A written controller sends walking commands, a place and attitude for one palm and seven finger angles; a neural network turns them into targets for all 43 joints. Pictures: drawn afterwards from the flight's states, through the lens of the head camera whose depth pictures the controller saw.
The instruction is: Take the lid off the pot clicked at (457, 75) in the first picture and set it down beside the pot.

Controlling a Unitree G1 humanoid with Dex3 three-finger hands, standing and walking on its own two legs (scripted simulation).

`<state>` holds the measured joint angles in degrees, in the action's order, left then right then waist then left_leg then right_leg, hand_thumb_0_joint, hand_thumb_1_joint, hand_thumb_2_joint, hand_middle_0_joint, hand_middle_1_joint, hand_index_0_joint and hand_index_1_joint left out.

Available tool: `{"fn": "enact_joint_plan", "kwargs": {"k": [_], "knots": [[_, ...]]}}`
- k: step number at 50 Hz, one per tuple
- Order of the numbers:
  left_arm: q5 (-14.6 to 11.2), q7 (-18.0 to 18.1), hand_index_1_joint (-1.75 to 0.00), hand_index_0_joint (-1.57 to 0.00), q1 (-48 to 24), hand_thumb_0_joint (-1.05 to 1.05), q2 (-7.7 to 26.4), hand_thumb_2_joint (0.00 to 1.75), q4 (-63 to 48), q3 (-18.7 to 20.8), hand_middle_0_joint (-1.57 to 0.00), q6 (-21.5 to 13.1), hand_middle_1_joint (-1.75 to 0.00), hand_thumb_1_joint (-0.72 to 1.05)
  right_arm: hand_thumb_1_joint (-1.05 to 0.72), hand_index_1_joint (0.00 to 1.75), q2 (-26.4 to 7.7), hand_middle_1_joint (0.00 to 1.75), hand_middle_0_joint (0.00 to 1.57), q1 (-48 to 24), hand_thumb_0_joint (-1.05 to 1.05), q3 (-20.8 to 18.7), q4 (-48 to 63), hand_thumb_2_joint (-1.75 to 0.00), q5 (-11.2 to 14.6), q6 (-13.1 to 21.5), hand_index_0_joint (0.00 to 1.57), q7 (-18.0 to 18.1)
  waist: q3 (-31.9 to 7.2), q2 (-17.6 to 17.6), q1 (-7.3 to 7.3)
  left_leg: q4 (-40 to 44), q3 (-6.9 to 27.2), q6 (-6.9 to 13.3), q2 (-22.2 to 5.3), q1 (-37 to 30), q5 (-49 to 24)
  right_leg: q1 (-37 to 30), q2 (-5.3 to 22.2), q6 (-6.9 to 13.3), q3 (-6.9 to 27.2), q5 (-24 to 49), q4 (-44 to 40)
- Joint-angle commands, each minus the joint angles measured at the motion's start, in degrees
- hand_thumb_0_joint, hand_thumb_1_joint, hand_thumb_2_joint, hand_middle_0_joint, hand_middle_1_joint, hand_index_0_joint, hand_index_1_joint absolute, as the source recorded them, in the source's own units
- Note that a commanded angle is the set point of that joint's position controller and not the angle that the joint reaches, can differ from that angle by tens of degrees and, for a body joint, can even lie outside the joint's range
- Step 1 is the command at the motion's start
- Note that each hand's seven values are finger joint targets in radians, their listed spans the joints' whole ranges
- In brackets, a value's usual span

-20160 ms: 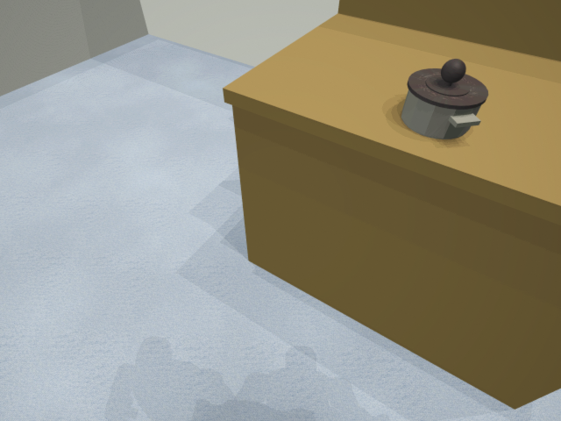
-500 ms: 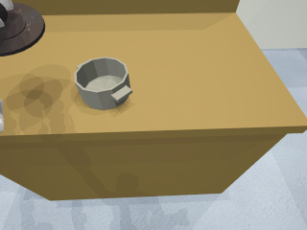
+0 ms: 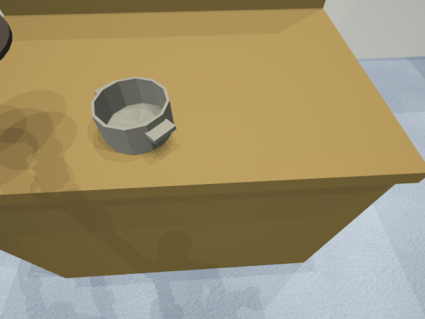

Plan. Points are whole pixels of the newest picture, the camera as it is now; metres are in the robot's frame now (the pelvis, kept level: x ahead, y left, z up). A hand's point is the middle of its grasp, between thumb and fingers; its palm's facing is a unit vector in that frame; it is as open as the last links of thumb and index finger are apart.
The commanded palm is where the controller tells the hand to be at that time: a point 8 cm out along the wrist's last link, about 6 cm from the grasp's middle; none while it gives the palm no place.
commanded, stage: move the lid sideways beside the pot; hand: left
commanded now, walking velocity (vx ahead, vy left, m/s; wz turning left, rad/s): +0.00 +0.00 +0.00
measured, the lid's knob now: out of the picture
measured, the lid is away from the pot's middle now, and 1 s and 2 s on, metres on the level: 0.23 0.23 0.23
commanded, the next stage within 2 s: lower the lid onto the table in 0.50 s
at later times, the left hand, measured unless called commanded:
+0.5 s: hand out of the picture +0.46 +0.34 +0.31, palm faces -0.16 -0.17 -0.97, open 7.6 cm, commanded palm +0.49 +0.34 +0.39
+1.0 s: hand out of the picture +0.47 +0.35 +0.30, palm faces -0.17 -0.24 -0.96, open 7.6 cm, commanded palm +0.49 +0.34 +0.36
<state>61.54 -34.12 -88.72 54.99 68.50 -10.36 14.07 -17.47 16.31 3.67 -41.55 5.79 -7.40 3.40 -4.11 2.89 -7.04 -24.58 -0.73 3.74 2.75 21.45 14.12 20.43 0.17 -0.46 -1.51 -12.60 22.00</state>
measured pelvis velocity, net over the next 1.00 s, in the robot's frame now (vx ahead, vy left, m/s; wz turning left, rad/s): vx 0.00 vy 0.00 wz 0.00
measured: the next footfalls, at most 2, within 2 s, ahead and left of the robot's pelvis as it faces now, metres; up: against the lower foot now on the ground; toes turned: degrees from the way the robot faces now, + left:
none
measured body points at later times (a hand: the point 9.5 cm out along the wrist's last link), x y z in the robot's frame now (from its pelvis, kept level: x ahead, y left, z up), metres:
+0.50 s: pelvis +0.00 +0.00 +0.00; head +0.06 -0.01 +0.45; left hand +0.46 +0.34 +0.37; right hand +0.04 -0.28 -0.13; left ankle -0.03 +0.07 -0.74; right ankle -0.03 -0.13 -0.74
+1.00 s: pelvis +0.00 +0.00 +0.00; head +0.07 +0.00 +0.44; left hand +0.47 +0.36 +0.35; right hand +0.02 -0.27 -0.13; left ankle -0.03 +0.07 -0.74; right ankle -0.03 -0.13 -0.74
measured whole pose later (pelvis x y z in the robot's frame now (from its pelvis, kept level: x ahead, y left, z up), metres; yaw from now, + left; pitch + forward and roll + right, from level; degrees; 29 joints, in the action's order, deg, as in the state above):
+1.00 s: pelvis +0.00 +0.00 +0.00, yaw +0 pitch +12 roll -1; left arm 61.3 -34.0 -91.9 54.7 74.4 -12.0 18.4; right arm -17.4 18.4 3.7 -42.1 5.9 -5.8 2.8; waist -3.6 2.7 -8.0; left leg -26.2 -0.7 3.9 2.6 23.0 15.1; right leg 21.4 0.0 -0.7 -1.6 -12.9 22.4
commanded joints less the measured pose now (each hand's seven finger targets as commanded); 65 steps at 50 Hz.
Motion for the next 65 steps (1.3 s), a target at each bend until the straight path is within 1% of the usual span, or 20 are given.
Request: {"fn": "enact_joint_plan", "kwargs": {"k": [1,3,7,10,12,16,19,21,23,30,32,35,37,40,42,43,47,50,57,65], "knots": [[1.6,3.5,-1.07,-0.84,-31.9,0.00,11.2,0.94,-12.5,1.2,-0.86,-0.1,-1.07,0.67,-0.90,0.30,-8.7,0.30,0.20,3.2,0.00,-2.9,4.1,-0.90,0.0,1.6,0.20,0.8,-24.6,6.0,-0.40,-3.7,3.0,-1.2,-2.5,-20.8,-39.6,-3.4,-2.3,1.5,-0.7,18.0,0.1],[1.7,3.4,-1.07,-0.84,-31.8,0.00,14.1,0.94,-14.5,3.1,-0.86,-0.5,-1.07,0.67,-0.90,0.30,-9.0,0.30,0.20,3.1,0.00,-2.9,4.2,-0.90,0.0,1.2,0.20,0.5,-26.4,5.9,0.20,-3.8,2.7,-1.3,-2.7,-20.7,-40.8,-5.2,-2.1,1.3,-0.3,19.5,0.5],[0.3,2.9,-1.07,-0.84,-28.8,0.00,8.2,0.94,-11.0,-1.5,-0.86,0.1,-1.07,0.67,-0.90,0.30,-9.0,0.30,0.20,2.6,0.00,-2.8,4.4,-0.90,0.5,1.1,0.20,0.5,-21.5,5.7,-0.53,-3.1,2.3,-1.2,-2.6,-18.8,-37.0,-3.5,-1.8,1.6,-0.9,17.9,-0.5],[1.5,3.3,-1.07,-0.84,-32.3,0.00,12.3,0.94,-14.2,1.1,-0.86,0.1,-1.07,0.67,-0.90,0.30,-9.0,0.30,0.20,2.4,0.00,-2.7,4.4,-0.90,0.2,1.1,0.20,0.6,-24.0,6.8,-0.34,-3.0,2.3,-0.8,-2.6,-19.4,-35.4,-3.8,-2.0,1.5,-0.5,17.2,-0.1],[0.3,3.0,-1.07,-0.84,-32.9,0.00,8.6,0.94,-14.9,-1.6,-0.86,0.1,-1.07,0.67,-0.90,0.30,-9.0,0.30,0.20,2.5,0.00,-2.7,4.4,-0.90,0.6,1.6,0.20,0.7,-24.1,8.6,-0.55,-3.2,2.7,-1.3,-2.7,-21.2,-38.0,-3.3,-1.8,1.7,-0.8,17.7,-0.6],[1.6,3.2,-1.07,-0.84,-30.7,0.00,12.1,0.94,-10.6,0.7,-0.86,0.2,-1.07,0.67,-0.90,0.30,-9.0,0.30,0.20,2.9,0.00,-2.3,3.7,-0.90,0.2,1.9,0.20,1.1,-22.0,4.9,-0.66,-2.5,1.6,-0.2,-2.2,-17.1,-29.9,-4.5,-2.0,1.4,-0.4,16.0,-0.6],[0.9,3.0,-1.07,-0.84,-31.0,0.00,8.4,0.94,-9.2,-2.4,-0.86,0.3,-1.07,0.67,-0.90,0.30,-8.9,0.30,0.20,2.5,0.00,-2.2,3.5,-0.90,0.6,1.9,0.20,1.2,-20.3,5.4,-1.04,-1.9,1.6,-0.2,-2.4,-16.1,-28.7,-3.8,-1.8,1.4,-0.6,15.7,-0.9],[1.3,3.2,-1.07,-0.84,-32.0,0.00,11.5,0.94,-10.6,-0.3,-0.86,0.0,-1.07,0.67,-0.90,0.30,-9.1,0.30,0.20,2.5,0.00,-2.3,3.5,-0.90,0.4,2.1,0.20,1.3,-21.7,4.8,-0.73,-1.8,1.4,0.1,-2.2,-16.0,-27.3,-5.2,-1.8,1.4,-0.2,15.6,-0.9],[1.5,3.3,-1.07,-0.84,-33.8,0.00,14.0,0.94,-13.4,1.2,-0.86,-0.4,-1.07,0.67,-0.90,0.30,-9.3,0.30,0.20,2.7,0.00,-2.2,3.5,-0.90,0.3,2.1,0.20,1.4,-24.6,5.3,-0.29,-2.1,1.3,0.0,-2.3,-16.9,-29.8,-7.0,-1.8,1.2,0.2,17.8,-0.4],[2.1,3.4,-1.07,-0.84,-32.7,0.00,14.7,0.94,-10.5,1.9,-0.86,-0.6,-1.07,0.67,-0.90,0.30,-9.3,0.30,0.20,3.9,0.00,-2.4,3.6,-0.90,0.3,1.9,0.20,1.3,-24.1,6.9,-0.30,-3.2,1.8,-0.4,-2.6,-18.0,-34.7,-5.3,-2.2,1.3,-0.2,18.2,-0.1],[0.8,2.7,-1.07,-0.84,-31.5,0.00,11.0,0.94,-6.2,-0.9,-0.86,1.6,-1.07,0.67,-0.90,0.30,-9.6,0.30,0.20,4.5,0.00,-2.5,3.4,-0.90,0.7,2.2,0.20,0.8,-21.9,7.0,-0.78,-2.6,1.7,-1.0,-2.2,-17.1,-34.7,-5.5,-2.1,1.4,-0.6,18.8,-0.4],[1.8,3.0,-1.07,-0.84,-33.4,0.00,14.1,0.94,-8.4,1.6,-0.86,2.4,-1.07,0.67,-0.90,0.30,-9.8,0.30,0.20,4.8,0.00,-2.7,3.3,-0.90,0.2,2.0,0.20,0.4,-24.4,5.5,-0.53,-3.4,1.6,-0.7,-2.4,-17.2,-36.2,-6.2,-2.2,1.1,-0.2,20.6,0.5],[0.7,2.7,-1.07,-0.84,-32.3,0.00,9.9,0.94,-7.9,-1.4,-0.86,2.8,-1.07,0.67,-0.90,0.30,-9.7,0.30,0.20,5.2,0.00,-2.8,3.5,-0.90,0.6,2.3,0.20,0.3,-23.9,6.8,-0.89,-3.5,1.8,-1.3,-2.6,-18.2,-38.8,-5.4,-2.0,1.3,-0.7,21.1,0.1],[1.6,3.0,-1.07,-0.84,-34.6,0.00,12.4,0.94,-9.6,1.1,-0.86,3.7,-1.07,0.67,-0.90,0.30,-9.7,0.30,0.20,5.9,0.00,-3.2,3.2,-0.90,0.0,2.5,0.20,0.1,-25.6,6.2,-0.69,-4.5,2.9,-1.3,-2.8,-20.3,-40.8,-4.1,-2.6,1.1,-0.7,20.3,0.7],[0.8,2.8,-1.07,-0.84,-31.1,0.00,9.1,0.94,-7.4,-1.2,-0.86,3.7,-1.07,0.67,-0.90,0.30,-9.7,0.30,0.20,6.5,0.00,-3.2,3.4,-0.90,0.3,2.9,0.20,0.1,-23.9,5.9,-1.06,-4.5,2.6,-1.6,-2.5,-19.8,-41.3,-3.5,-2.5,1.3,-1.1,20.5,0.3],[1.4,3.0,-1.07,-0.84,-33.1,0.00,11.0,0.94,-9.0,0.3,-0.86,3.9,-1.07,0.67,-0.90,0.30,-9.8,0.30,0.20,6.5,0.00,-3.3,2.8,-0.90,0.0,2.7,0.20,0.0,-25.3,5.7,-0.90,-4.5,2.7,-1.5,-2.9,-20.3,-40.7,-3.8,-2.6,1.0,-0.7,20.5,0.6],[0.4,3.1,-1.07,-0.84,-32.3,0.00,7.6,0.94,-8.4,-1.8,-0.86,4.1,-1.07,0.67,-0.90,0.30,-9.8,0.30,0.20,6.7,0.00,-3.5,2.9,-0.90,0.1,3.2,0.20,-0.1,-23.8,8.2,-1.17,-4.6,3.2,-2.2,-2.6,-21.0,-40.7,-1.4,-2.6,1.5,-1.3,18.2,0.1],[1.6,3.7,-1.07,-0.84,-31.6,0.00,10.4,0.94,-6.2,-0.3,-0.86,3.8,-1.07,0.67,-0.90,0.30,-9.7,0.30,0.20,6.5,0.00,-3.1,2.6,-0.90,-0.1,3.2,0.20,0.3,-22.5,5.0,-1.46,-4.0,2.4,-1.2,-2.3,-17.4,-33.6,-2.5,-2.7,1.1,-0.9,17.0,0.4],[0.1,4.0,-1.07,-0.84,-35.9,0.00,8.0,0.94,-11.9,-1.4,-0.86,2.7,-1.07,0.67,-0.90,0.30,-9.7,0.30,0.20,6.5,0.00,-3.5,2.6,-0.90,0.1,4.1,0.20,0.3,-27.3,12.7,-1.16,-5.1,4.2,-2.9,-2.9,-24.0,-42.2,0.0,-2.8,1.6,-1.4,17.2,0.5],[0.2,4.5,-1.07,-0.84,-28.8,0.00,7.0,0.94,-2.4,-1.7,-0.86,2.2,-1.07,0.67,-0.90,0.30,-9.9,0.30,0.20,6.4,0.00,-3.2,1.6,-0.90,0.1,3.5,0.20,0.5,-19.8,2.3,-2.15,-3.4,2.7,-1.2,-2.4,-14.5,-28.4,-1.0,-2.6,0.9,-1.0,15.0,0.5]]}}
